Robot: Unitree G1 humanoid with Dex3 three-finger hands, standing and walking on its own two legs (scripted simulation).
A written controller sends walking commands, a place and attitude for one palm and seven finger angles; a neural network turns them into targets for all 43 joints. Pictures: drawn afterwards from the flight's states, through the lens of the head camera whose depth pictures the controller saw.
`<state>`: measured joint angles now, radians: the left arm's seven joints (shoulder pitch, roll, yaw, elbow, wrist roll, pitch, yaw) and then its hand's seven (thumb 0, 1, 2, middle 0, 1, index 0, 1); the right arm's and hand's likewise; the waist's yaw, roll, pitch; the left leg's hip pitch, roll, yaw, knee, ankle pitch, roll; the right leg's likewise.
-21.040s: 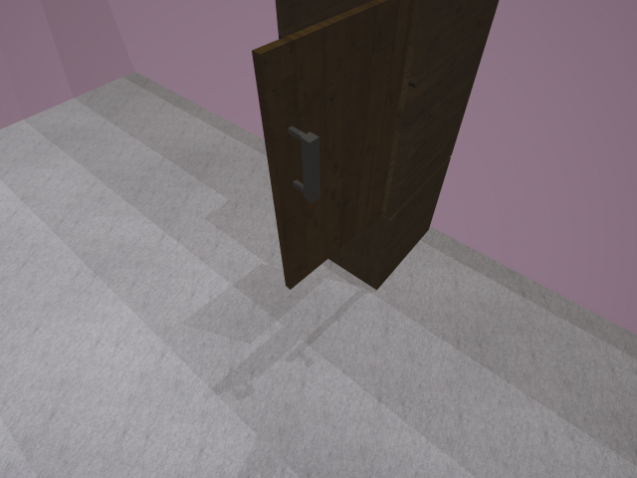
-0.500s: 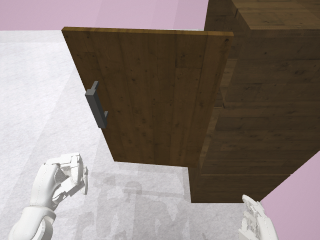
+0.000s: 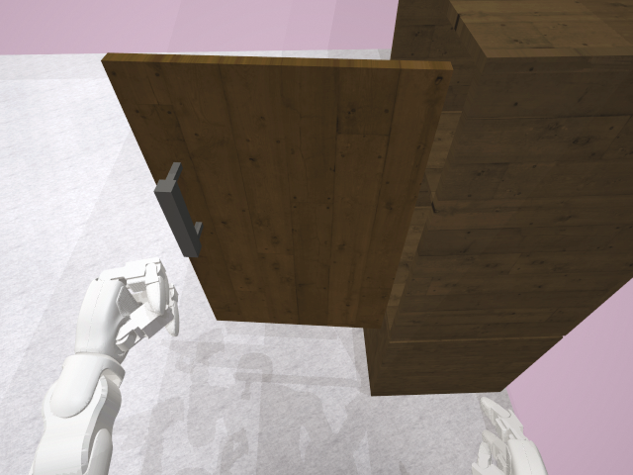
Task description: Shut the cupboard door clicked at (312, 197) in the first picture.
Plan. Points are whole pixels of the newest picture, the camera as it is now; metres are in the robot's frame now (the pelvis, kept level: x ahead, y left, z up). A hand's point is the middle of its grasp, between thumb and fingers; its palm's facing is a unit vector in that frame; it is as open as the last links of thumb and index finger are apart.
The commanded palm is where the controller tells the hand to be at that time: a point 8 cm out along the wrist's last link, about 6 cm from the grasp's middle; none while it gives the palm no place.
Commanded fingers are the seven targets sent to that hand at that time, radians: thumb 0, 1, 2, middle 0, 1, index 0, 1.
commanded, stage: bring the fist close to the handle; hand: left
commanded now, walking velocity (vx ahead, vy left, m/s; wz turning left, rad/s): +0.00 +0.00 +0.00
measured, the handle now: (184, 211) +0.44 +0.21 +0.08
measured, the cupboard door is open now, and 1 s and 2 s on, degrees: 85 85 68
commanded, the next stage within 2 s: push the door shut along its arc in 0.92 s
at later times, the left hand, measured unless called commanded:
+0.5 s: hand (190, 267) +0.35 +0.18 +0.08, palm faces +0.00 -1.00 -0.04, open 3.1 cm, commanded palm +0.33 +0.22 +0.08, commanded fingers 0.00 0.90 0.90 -1.30 -1.50 -1.30 -1.50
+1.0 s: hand (189, 264) +0.35 +0.18 +0.08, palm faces +0.03 -1.00 -0.04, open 3.1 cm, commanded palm +0.33 +0.23 +0.08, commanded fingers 0.00 0.90 0.90 -1.30 -1.50 -1.30 -1.50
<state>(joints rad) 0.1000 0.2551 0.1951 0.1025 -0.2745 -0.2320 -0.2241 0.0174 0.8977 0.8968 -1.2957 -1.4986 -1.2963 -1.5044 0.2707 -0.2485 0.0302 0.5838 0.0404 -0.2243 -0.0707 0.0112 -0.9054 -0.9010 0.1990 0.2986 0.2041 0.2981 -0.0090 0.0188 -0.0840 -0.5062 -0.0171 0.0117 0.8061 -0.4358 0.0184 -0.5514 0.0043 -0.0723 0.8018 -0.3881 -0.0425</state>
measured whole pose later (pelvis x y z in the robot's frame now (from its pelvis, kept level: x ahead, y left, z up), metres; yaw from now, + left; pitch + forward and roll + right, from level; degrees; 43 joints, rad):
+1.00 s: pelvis +0.00 +0.00 +0.01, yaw -1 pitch +8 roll +0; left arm -0.21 0.26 0.22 0.47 -0.22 -0.31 -0.20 0.02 0.90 0.90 -1.30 -1.50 -1.30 -1.50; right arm 0.28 -0.26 0.01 0.62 0.05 -0.11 -0.05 0.01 -0.91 -0.90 0.20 0.30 0.20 0.30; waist -0.03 0.02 -0.07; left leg -0.49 -0.01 0.02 0.76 -0.41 0.01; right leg -0.54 0.01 -0.06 0.76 -0.36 -0.05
